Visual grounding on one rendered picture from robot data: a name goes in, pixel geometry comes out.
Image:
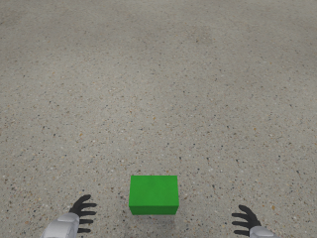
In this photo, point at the carton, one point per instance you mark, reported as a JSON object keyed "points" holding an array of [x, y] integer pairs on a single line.
{"points": [[153, 195]]}

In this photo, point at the robot right forearm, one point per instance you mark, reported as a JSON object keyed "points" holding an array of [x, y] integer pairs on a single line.
{"points": [[261, 232]]}

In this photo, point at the robot left forearm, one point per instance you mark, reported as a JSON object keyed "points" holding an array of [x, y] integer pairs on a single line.
{"points": [[65, 226]]}

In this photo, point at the left robot hand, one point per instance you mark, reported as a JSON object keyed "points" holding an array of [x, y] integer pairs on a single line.
{"points": [[78, 206]]}

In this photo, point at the right robot hand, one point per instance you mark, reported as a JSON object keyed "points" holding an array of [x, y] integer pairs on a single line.
{"points": [[250, 217]]}

